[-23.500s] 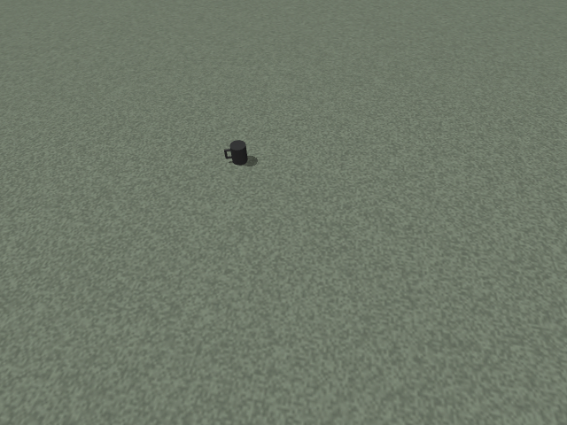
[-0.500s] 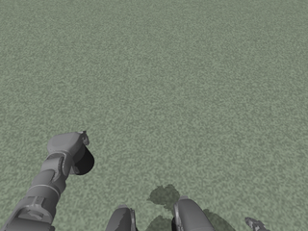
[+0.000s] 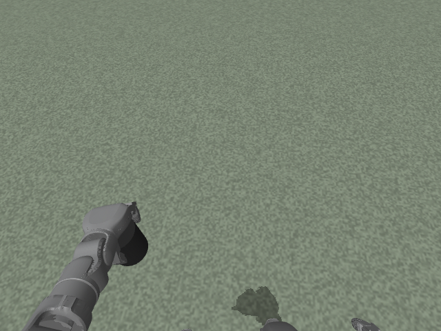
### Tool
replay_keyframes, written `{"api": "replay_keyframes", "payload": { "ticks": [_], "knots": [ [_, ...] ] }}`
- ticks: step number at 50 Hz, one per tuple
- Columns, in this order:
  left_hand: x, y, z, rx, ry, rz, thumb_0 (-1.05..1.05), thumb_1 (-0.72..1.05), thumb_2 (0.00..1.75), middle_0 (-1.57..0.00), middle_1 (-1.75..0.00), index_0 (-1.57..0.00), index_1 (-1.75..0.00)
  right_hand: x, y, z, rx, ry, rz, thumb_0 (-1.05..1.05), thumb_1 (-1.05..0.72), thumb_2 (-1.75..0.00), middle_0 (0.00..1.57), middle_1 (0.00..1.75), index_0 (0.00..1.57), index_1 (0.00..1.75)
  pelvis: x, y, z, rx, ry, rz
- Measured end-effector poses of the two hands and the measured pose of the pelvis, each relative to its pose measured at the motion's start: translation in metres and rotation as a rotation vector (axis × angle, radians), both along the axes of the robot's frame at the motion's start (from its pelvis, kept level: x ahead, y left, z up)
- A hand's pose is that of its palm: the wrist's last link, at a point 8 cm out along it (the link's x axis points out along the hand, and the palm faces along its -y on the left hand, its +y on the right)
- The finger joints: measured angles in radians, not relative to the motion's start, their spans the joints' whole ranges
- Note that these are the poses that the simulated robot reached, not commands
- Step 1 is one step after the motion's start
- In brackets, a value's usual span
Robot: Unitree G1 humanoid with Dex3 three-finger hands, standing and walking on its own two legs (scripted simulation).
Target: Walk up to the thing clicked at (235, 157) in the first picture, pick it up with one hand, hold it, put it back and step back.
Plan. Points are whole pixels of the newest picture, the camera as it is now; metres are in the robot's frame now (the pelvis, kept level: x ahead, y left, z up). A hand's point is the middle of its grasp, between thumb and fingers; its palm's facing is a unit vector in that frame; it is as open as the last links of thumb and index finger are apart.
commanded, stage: hold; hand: left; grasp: from above
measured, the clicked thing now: (116, 242) +0.34 +0.24 -0.12
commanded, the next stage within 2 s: crouch in 1.86 s
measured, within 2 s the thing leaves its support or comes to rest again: neither
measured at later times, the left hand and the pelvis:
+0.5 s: hand (112, 235) +0.32 +0.21 -0.04, palm faces -0.47 -0.05 -0.88, open 10.5 cm; pelvis +0.01 +0.00 +0.02, yaw +0 degrees
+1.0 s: hand (109, 244) +0.29 +0.21 -0.02, palm faces -0.46 -0.05 -0.89, open 10.4 cm; pelvis +0.00 -0.01 +0.03, yaw -1 degrees
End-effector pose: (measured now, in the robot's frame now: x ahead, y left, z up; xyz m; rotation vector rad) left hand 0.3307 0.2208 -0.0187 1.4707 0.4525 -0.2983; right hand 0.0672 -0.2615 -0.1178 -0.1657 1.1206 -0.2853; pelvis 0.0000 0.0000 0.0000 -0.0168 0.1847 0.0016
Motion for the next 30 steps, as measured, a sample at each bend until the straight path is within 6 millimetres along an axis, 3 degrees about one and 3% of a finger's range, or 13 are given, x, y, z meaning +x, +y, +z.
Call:
{"api": "replay_keyframes", "payload": {
  "ticks": [14, 30],
  "knots": [
    [0.006, 0.001, 0.026, 0.022, -0.01, -0.019, 0.0, -0.09, 0.68, -0.51, -0.84, -0.57, -0.78, 0.032, -0.001, 0.014, 0.018, -0.049, 0.012, 0.01, -0.91, -0.9, 0.2, 0.3, 0.2, 0.3, 0.015, 0.0, 0.013, 0.007, -0.039, -0.005],
    [-0.01, -0.006, 0.043, 0.018, -0.004, -0.044, 0.0, -0.11, 0.69, -0.54, -0.81, -0.6, -0.76, 0.038, -0.007, 0.023, 0.025, -0.076, 0.024, 0.01, -0.91, -0.9, 0.2, 0.3, 0.2, 0.3, 0.011, -0.006, 0.021, 0.016, -0.086, -0.009]
  ]
}}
